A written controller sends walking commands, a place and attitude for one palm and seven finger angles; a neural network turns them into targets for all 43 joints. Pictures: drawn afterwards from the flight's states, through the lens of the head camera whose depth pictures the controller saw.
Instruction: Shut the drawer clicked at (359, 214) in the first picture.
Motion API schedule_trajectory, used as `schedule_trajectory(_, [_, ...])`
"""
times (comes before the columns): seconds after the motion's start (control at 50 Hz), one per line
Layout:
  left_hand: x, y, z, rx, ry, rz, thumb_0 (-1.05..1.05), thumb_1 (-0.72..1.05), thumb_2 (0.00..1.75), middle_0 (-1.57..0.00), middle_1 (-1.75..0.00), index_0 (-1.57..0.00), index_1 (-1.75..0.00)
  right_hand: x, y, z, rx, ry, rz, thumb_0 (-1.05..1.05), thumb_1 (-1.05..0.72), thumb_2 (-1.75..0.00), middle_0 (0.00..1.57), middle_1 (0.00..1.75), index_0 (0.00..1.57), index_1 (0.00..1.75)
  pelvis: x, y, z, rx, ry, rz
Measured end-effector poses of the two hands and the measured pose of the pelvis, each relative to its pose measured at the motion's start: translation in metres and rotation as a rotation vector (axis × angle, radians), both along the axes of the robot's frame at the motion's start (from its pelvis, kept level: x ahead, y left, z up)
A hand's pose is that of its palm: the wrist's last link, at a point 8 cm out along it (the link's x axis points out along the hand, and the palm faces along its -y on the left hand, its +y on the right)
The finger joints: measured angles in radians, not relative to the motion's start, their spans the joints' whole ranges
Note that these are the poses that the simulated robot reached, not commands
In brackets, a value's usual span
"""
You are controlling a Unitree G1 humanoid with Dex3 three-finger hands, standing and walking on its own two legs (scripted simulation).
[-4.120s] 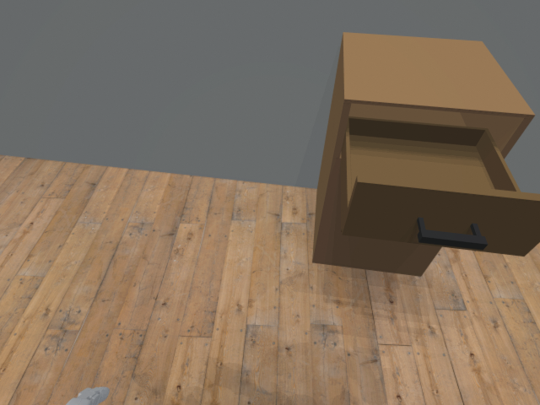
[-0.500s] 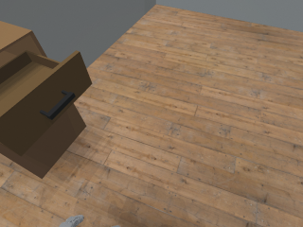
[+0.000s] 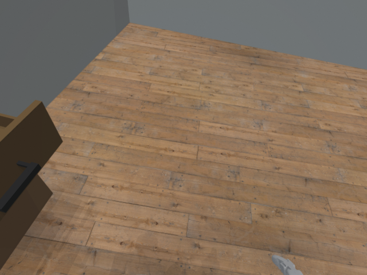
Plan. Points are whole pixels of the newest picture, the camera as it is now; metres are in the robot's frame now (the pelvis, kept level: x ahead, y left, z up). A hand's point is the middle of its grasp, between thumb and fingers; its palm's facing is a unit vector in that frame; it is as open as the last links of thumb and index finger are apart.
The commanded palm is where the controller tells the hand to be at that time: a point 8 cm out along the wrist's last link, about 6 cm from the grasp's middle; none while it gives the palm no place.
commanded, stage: walk to a spot facing it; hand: left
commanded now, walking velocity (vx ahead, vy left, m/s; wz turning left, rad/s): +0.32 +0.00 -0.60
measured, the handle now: (12, 183) +0.28 +0.46 -0.06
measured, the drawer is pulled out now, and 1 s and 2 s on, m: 0.29 0.29 0.29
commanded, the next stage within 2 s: turn to face it in 1.22 s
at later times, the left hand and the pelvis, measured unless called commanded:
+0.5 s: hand (174, 179) +0.42 +0.07 -0.16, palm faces -0.40 -0.91 -0.15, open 7.4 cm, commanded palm none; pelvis +0.19 -0.04 -0.01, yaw -18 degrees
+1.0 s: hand (161, 169) +0.46 +0.12 -0.18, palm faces -0.33 -0.92 -0.19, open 7.4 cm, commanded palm none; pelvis +0.41 -0.07 +0.00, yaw -29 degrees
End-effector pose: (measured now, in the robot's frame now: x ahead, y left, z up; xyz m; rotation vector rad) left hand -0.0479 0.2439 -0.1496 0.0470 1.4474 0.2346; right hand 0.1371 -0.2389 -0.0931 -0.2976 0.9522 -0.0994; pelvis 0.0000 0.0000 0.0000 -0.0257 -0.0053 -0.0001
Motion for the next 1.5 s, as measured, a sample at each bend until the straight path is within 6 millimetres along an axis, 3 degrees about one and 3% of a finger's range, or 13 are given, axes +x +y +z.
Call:
schedule_trajectory(0.12, [0.105,0.027,0.013,-0.005,-0.098,-0.126,0.01,0.91,0.90,-0.20,-0.30,-0.19,-0.30,-0.042,0.018,0.002,0.019,0.134,-0.161,0.00,-0.91,-0.89,0.20,0.30,0.21,0.30,0.038,0.015,0.017,-0.014,0.002,-0.082])
schedule_trajectory(0.24, [0.224,0.018,0.021,-0.012,-0.200,-0.267,0.01,0.91,0.90,-0.19,-0.30,-0.19,-0.30,-0.101,0.020,-0.003,0.020,0.324,-0.357,0.00,-0.93,-0.89,0.20,0.30,0.21,0.30,0.080,0.019,0.020,-0.010,0.009,-0.164])
schedule_trajectory(0.4, [0.387,-0.059,0.020,-0.065,-0.311,-0.497,0.01,0.91,0.90,-0.19,-0.30,-0.19,-0.30,-0.158,0.045,-0.009,0.105,0.598,-0.566,0.00,-0.91,-0.90,0.20,0.30,0.20,0.30,0.144,-0.001,0.009,0.000,0.011,-0.258])
schedule_trajectory(0.52, [0.487,-0.134,0.011,-0.082,-0.448,-0.610,0.01,0.91,0.90,-0.20,-0.30,-0.19,-0.30,-0.144,0.044,-0.030,0.208,0.723,-0.674,0.01,-0.91,-0.89,0.20,0.30,0.20,0.30,0.203,-0.043,-0.016,0.022,0.003,-0.324])
schedule_trajectory(0.58, [0.499,-0.146,0.012,-0.073,-0.427,-0.616,0.01,0.91,0.90,-0.20,-0.30,-0.20,-0.30,-0.096,0.021,-0.041,0.210,0.639,-0.692,0.01,-0.91,-0.89,0.20,0.30,0.20,0.30,0.224,-0.056,-0.013,0.015,-0.015,-0.350])
schedule_trajectory(0.64, [0.496,-0.145,0.017,-0.048,-0.347,-0.621,0.00,0.90,0.90,-0.20,-0.30,-0.20,-0.30,-0.026,-0.012,-0.043,0.191,0.473,-0.671,0.01,-0.91,-0.89,0.20,0.30,0.20,0.30,0.246,-0.065,-0.002,0.014,-0.015,-0.379])
schedule_trajectory(0.78, [0.506,-0.116,0.032,0.031,-0.251,-0.567,-0.01,0.94,0.90,-0.20,-0.30,-0.20,-0.30,0.130,-0.071,-0.029,0.153,0.165,-0.571,0.00,-0.91,-0.90,0.19,0.30,0.20,0.30,0.303,-0.076,0.011,0.013,0.007,-0.420])
schedule_trajectory(0.94, [0.510,-0.088,0.017,0.029,-0.090,-0.486,0.00,0.91,0.90,-0.20,-0.30,-0.20,-0.30,0.271,-0.099,-0.012,0.092,0.030,-0.472,0.00,-0.91,-0.90,0.19,0.30,0.20,0.30,0.382,-0.074,0.007,-0.004,0.011,-0.461])
schedule_trajectory(1.02, [0.525,-0.079,-0.001,0.008,0.022,-0.491,0.01,0.91,0.90,-0.20,-0.30,-0.20,-0.30,0.317,-0.102,-0.008,0.040,-0.038,-0.478,0.00,-0.91,-0.90,0.20,0.30,0.20,0.30,0.421,-0.070,-0.003,0.002,-0.006,-0.522])
schedule_trajectory(1.1, [0.569,-0.087,0.000,-0.013,0.044,-0.561,0.01,0.91,0.90,-0.20,-0.30,-0.20,-0.30,0.314,-0.093,-0.002,0.037,-0.021,-0.559,0.00,-0.91,-0.89,0.20,0.30,0.21,0.30,0.445,-0.070,0.004,-0.004,-0.017,-0.579])
schedule_trajectory(1.24, [0.672,-0.133,0.011,-0.037,-0.090,-0.676,0.01,0.91,0.90,-0.20,-0.30,-0.19,-0.30,0.257,-0.073,-0.008,0.065,0.152,-0.768,-0.01,-0.94,-0.89,0.20,0.30,0.21,0.30,0.473,-0.077,0.014,-0.008,-0.006,-0.651])
schedule_trajectory(1.38, [0.752,-0.208,0.023,-0.042,-0.213,-0.840,0.01,0.91,0.90,-0.20,-0.30,-0.19,-0.30,0.193,-0.056,-0.021,0.131,0.308,-0.929,-0.01,-0.93,-0.89,0.20,0.30,0.20,0.30,0.484,-0.098,0.012,0.006,-0.002,-0.726])
schedule_trajectory(1.5, [0.784,-0.284,0.030,-0.042,-0.360,-0.951,0.01,0.91,0.90,-0.19,-0.30,-0.19,-0.30,0.153,-0.037,-0.050,0.257,0.436,-0.999,0.00,-0.91,-0.90,0.19,0.30,0.20,0.30,0.486,-0.130,-0.001,0.023,-0.001,-0.720])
